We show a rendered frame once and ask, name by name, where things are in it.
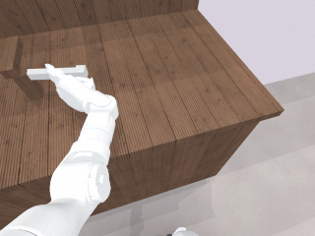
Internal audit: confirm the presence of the tap lever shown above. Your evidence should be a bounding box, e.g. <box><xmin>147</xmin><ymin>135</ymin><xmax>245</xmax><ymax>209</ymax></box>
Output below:
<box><xmin>27</xmin><ymin>65</ymin><xmax>89</xmax><ymax>81</ymax></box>

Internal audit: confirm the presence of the robot left forearm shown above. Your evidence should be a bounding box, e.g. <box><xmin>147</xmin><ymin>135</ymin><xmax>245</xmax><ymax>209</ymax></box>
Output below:
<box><xmin>49</xmin><ymin>90</ymin><xmax>119</xmax><ymax>197</ymax></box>

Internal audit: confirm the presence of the robot left hand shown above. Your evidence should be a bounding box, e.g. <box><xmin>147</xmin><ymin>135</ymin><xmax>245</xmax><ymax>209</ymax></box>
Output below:
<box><xmin>44</xmin><ymin>64</ymin><xmax>95</xmax><ymax>112</ymax></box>

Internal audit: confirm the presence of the right robot shin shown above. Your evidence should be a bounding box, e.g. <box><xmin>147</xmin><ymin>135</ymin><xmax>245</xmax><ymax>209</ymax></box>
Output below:
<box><xmin>173</xmin><ymin>227</ymin><xmax>186</xmax><ymax>234</ymax></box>

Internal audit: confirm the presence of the robot left upper arm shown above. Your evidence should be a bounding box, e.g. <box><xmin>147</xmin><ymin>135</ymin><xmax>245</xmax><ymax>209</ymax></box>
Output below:
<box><xmin>0</xmin><ymin>159</ymin><xmax>111</xmax><ymax>236</ymax></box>

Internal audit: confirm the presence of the counter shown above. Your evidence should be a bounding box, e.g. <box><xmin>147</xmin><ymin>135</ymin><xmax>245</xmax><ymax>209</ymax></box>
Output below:
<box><xmin>0</xmin><ymin>0</ymin><xmax>284</xmax><ymax>231</ymax></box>

